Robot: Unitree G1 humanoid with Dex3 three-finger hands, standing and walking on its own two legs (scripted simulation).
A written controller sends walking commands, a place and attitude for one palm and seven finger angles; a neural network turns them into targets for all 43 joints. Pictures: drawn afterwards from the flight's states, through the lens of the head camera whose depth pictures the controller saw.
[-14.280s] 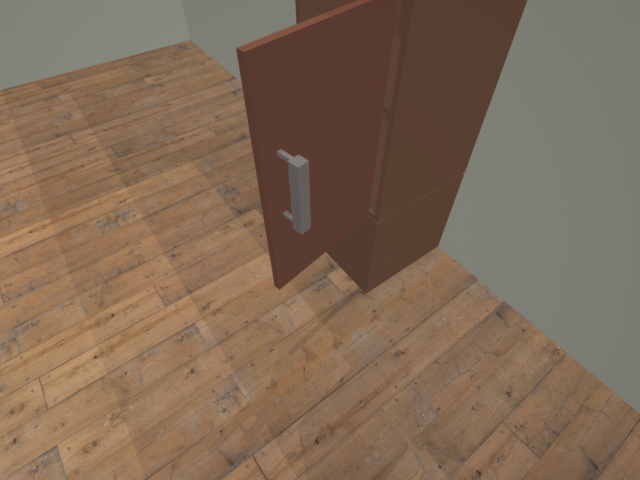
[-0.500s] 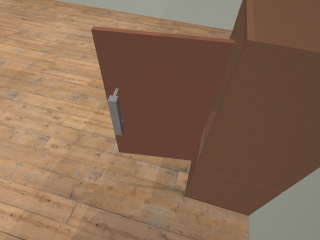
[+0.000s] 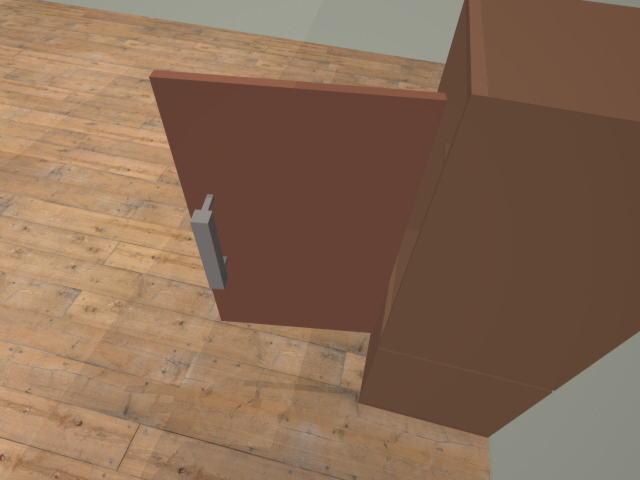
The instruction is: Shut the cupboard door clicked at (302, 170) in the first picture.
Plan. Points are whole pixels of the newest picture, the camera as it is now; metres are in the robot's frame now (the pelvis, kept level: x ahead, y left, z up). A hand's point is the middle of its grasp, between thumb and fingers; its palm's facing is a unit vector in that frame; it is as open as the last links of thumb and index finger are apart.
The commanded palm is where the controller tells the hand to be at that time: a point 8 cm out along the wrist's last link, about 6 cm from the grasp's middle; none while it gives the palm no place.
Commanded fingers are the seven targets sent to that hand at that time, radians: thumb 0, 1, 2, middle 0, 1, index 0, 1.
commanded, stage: come to a stop and stand still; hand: left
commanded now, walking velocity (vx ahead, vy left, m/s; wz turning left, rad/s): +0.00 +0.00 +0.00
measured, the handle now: (214, 243) +0.47 +0.21 -0.03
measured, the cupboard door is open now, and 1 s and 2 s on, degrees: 100 100 100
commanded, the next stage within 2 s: look again from close up in 0.22 s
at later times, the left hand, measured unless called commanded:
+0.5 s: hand out of the picture +0.01 +0.18 -0.18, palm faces +0.04 -0.97 -0.24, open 7.4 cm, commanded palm none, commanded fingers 0.00 0.90 0.90 -0.20 -0.30 -0.20 -0.30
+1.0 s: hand out of the picture -0.03 +0.19 -0.18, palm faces +0.01 -0.98 -0.21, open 7.4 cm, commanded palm none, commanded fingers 0.00 0.90 0.90 -0.20 -0.30 -0.20 -0.30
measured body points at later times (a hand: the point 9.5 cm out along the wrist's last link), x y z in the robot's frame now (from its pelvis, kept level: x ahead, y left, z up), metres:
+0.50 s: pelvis +0.01 +0.00 -0.01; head +0.02 -0.01 +0.44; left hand +0.01 +0.24 -0.16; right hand +0.02 -0.23 -0.17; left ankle -0.06 +0.10 -0.74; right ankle -0.01 -0.12 -0.74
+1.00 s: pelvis -0.04 +0.01 +0.00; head -0.05 +0.02 +0.45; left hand -0.03 +0.24 -0.16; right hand -0.01 -0.22 -0.16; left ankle -0.06 +0.10 -0.74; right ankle -0.01 -0.12 -0.74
